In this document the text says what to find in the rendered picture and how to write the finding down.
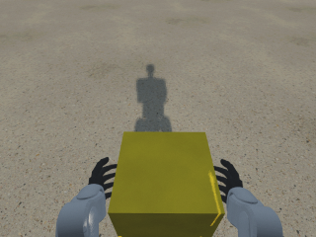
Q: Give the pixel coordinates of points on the right robot hand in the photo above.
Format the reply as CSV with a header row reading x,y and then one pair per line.
x,y
231,181

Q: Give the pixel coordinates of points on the left robot hand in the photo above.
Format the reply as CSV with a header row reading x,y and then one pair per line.
x,y
98,178

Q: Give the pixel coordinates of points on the robot left forearm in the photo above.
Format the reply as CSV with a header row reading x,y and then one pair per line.
x,y
81,216

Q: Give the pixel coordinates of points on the robot right forearm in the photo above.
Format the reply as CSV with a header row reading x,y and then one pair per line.
x,y
250,216

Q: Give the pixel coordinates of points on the carton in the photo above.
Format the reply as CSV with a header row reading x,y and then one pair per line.
x,y
165,186

